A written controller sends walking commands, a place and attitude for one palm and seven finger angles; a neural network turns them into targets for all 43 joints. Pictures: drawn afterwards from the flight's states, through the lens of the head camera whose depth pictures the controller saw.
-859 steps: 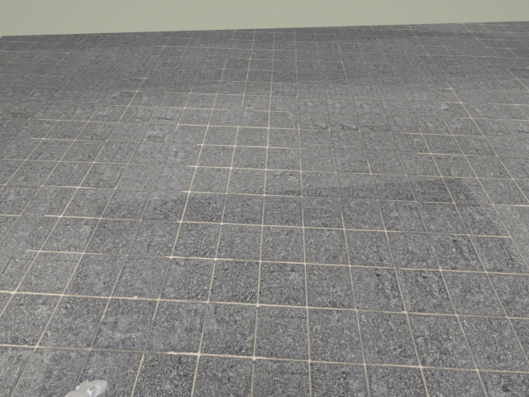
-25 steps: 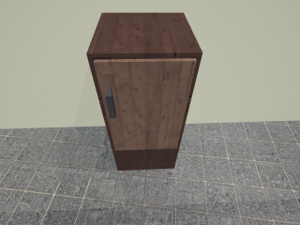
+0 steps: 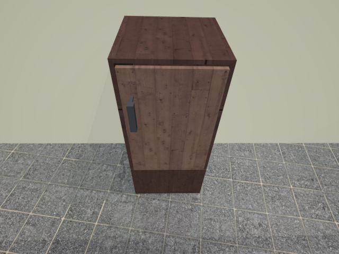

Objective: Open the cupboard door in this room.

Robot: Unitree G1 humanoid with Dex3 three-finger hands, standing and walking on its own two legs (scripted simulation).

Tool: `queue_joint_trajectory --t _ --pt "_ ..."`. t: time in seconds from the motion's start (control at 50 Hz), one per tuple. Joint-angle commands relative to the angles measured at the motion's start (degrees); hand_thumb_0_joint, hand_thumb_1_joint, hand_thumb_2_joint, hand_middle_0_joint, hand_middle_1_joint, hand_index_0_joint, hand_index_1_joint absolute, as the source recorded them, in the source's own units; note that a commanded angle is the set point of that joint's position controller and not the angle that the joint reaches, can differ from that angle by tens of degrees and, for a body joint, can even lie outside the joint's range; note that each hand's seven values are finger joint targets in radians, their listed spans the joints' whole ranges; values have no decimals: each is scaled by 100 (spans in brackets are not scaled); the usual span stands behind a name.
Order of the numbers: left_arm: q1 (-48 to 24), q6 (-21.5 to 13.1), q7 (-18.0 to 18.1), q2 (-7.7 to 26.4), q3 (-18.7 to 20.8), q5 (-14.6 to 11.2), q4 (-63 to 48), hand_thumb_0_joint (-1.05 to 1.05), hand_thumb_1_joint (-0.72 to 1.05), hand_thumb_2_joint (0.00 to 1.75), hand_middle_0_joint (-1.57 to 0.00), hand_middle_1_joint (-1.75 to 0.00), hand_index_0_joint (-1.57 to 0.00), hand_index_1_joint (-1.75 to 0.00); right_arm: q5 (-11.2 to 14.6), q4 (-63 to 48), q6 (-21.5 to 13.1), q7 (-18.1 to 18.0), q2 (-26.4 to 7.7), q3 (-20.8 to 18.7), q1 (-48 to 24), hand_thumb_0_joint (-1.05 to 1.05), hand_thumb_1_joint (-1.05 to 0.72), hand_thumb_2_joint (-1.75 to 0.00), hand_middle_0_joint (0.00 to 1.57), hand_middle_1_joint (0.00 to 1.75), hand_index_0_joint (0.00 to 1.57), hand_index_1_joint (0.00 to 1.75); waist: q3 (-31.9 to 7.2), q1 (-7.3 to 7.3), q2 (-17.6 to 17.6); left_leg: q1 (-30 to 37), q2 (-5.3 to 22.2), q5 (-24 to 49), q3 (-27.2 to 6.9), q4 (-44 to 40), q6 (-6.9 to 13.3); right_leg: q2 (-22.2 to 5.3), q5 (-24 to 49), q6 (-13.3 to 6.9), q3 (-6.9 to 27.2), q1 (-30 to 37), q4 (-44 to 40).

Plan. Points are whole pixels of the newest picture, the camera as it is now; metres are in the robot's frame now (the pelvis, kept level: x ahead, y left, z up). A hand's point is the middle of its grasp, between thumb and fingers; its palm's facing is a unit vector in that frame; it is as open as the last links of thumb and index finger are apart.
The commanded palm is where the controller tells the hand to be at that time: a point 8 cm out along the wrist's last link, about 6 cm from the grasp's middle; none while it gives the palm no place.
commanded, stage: look again from close up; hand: left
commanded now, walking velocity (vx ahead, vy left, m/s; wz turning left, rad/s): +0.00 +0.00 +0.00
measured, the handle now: (132, 113) +0.58 +0.17 -0.03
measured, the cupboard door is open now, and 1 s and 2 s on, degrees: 0 0 0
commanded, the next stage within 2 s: shuffle to correct the standing spot in 0.26 s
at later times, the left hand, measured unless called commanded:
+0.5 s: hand out of the picture -0.04 +0.20 -0.17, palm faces +0.02 -0.98 -0.20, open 7.4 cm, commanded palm none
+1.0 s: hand out of the picture +0.00 +0.12 -0.17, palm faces +0.03 -0.99 -0.13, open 7.4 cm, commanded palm none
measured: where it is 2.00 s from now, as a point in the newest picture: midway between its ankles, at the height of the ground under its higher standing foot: outside the picture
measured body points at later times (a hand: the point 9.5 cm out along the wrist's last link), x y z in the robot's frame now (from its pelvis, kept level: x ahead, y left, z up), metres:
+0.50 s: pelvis -0.02 +0.02 +0.01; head -0.03 +0.03 +0.46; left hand -0.04 +0.25 -0.15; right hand -0.01 -0.21 -0.15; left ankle +0.04 +0.10 -0.73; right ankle -0.02 -0.12 -0.73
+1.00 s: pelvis +0.01 -0.03 +0.00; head +0.01 -0.03 +0.45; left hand +0.00 +0.18 -0.15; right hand -0.02 -0.25 -0.16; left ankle +0.04 +0.10 -0.73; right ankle +0.02 -0.15 -0.71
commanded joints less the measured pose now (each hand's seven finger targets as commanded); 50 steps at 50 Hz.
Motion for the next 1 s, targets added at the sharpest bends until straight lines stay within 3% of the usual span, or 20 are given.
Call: queue_joint_trajectory --t 0.0,0.18,0.36,0.44,0.5,0.56,0.6,0.64,0.68,0.7,0.74,0.76,0.78,0.8,0.82,0.84,0.86,0.9,0.96,0.98 --pt "367 -40 26 640 85 15 -377 0 90 90 -20 -30 -20 -30 1 -303 -76 20 -593 -129 163 0 -90 -90 20 30 20 30 278 24 50 250 461 788 -617 -744 117 -392 889 -225 540 -502 -636" --pt "297 -42 -15 739 71 29 -391 0 90 90 -20 -30 -20 -30 7 -353 -43 87 -792 -155 -161 0 -90 -90 20 30 20 30 431 20 22 66 465 -559 -787 -1352 74 -400 252 -142 533 -580 -941" --pt "614 -41 -19 583 35 33 -99 0 90 90 -20 -30 -20 -30 20 -85 -29 101 -744 -144 -41 0 -90 -90 20 30 20 30 265 36 71 97 537 -1089 -958 -1749 79 -364 148 -63 364 -406 -993" --pt "908 65 -69 433 67 91 37 0 90 90 -20 -30 -20 -30 -7 44 57 53 -894 -229 75 0 -90 -90 20 30 20 30 372 63 327 -169 833 -2317 -1366 -2230 205 -124 -411 -38 -24 -411 -540" --pt "1127 149 -127 324 98 114 118 0 90 90 -20 -30 -20 -30 -24 84 92 -8 -981 -297 107 0 -90 -90 20 30 20 30 467 108 390 -313 1032 -2568 -1558 -2420 300 -5 -334 -93 -149 -409 -296" --pt "1377 208 -176 220 150 101 197 0 90 90 -20 -30 -20 -30 -47 122 119 -46 -959 -341 101 0 -90 -90 20 30 20 30 521 155 418 -519 1007 -2521 -1306 -2356 238 49 -300 -148 -218 -186 -483" --pt "1535 212 -178 267 192 96 227 0 90 90 -20 -30 -20 -30 -48 137 135 -59 -855 -345 116 0 -90 -90 20 30 20 30 548 193 51 -679 821 -2370 -1051 -2048 144 -4 -412 -214 -69 -41 -837" --pt "1534 175 -150 360 230 92 208 0 90 90 -20 -30 -20 -30 -43 136 135 -64 -593 -303 157 0 -90 -90 20 30 20 30 681 161 -483 -698 383 -1874 -532 -1142 33 -382 -1176 -430 694 -419 -1435" --pt "1406 119 -110 531 280 54 193 0 90 90 -20 -30 -20 -30 -21 117 88 -48 -217 -208 242 0 -90 -90 20 30 20 30 649 74 -1148 -729 -19 -945 120 248 -27 -985 -1785 -764 1536 -608 -2012" --pt "1236 90 -83 544 285 31 155 0 90 90 -20 -30 -20 -30 -7 129 74 -43 -126 -193 294 0 -90 -90 20 30 20 30 580 -20 -1157 -546 -15 -757 184 765 -19 -1190 -1801 -915 1698 -831 -2126" --pt "813 74 -90 443 258 43 64 0 90 90 -20 -30 -20 -30 -8 211 16 -45 -69 -180 578 0 -90 -90 20 30 20 30 507 -265 -736 40 97 -691 168 507 9 -1030 -1248 -896 1207 -1278 -1691" --pt "751 84 -112 356 220 48 76 0 90 90 -20 -30 -20 -30 -15 300 -27 -45 -76 -168 816 0 -90 -90 20 30 20 30 511 -350 -344 455 184 -622 57 -137 21 -782 -1027 -753 858 -1476 -1204" --pt "780 96 -145 232 194 28 92 0 90 90 -20 -30 -20 -30 -39 402 -66 -72 -260 -190 1080 0 -90 -90 20 30 20 30 597 -374 322 699 599 -1018 -640 -919 150 -356 -877 -520 466 -1747 -438" --pt "902 88 -198 66 170 22 57 0 90 90 -20 -30 -20 -30 -62 441 -75 -131 -670 -299 1308 0 -90 -90 20 30 20 30 626 -386 1079 959 1490 -1907 -1969 -1849 480 30 -692 -216 -101 -2201 552" --pt "681 111 -229 60 184 92 -55 0 90 90 -20 -30 -20 -30 -76 412 -95 -146 -1000 -409 1319 0 -90 -90 20 30 20 30 729 -398 1260 628 2087 -2657 -2783 -2545 807 -20 -815 -137 -96 -2340 1467" --pt "509 147 -252 147 212 140 -112 0 90 90 -20 -30 -20 -30 -70 369 -111 -142 -1032 -416 1107 0 -90 -90 20 30 20 30 920 -307 1198 155 2190 -2759 -2832 -2721 948 -282 -700 -147 217 -2323 2123" --pt "467 146 -279 177 249 134 -115 0 90 90 -20 -30 -20 -30 -61 313 -137 -137 -921 -386 868 0 -90 -90 20 30 20 30 973 -168 871 -191 2147 -2480 -2577 -2712 965 -444 -522 -131 368 -2212 2272" --pt "602 109 -318 78 257 105 -92 0 90 90 -20 -30 -20 -30 -71 208 -180 -134 -870 -363 483 0 -90 -90 20 30 20 30 736 24 633 -359 1871 -1724 -1948 -2460 877 -500 -452 -66 286 -1655 1675" --pt "957 82 -313 -73 260 65 38 0 90 90 -20 -30 -20 -30 -85 188 -125 -107 -903 -426 296 0 -90 -90 20 30 20 30 245 197 351 -711 1344 -1535 -1179 -1796 541 -161 107 7 -240 -177 94" --pt "1268 72 -290 21 295 65 152 0 90 90 -20 -30 -20 -30 -88 186 -75 -95 -806 -433 265 0 -90 -90 20 30 20 30 214 336 -36 -1093 1025 -1754 -894 -1273 334 -46 296 -5 -311 457 -494"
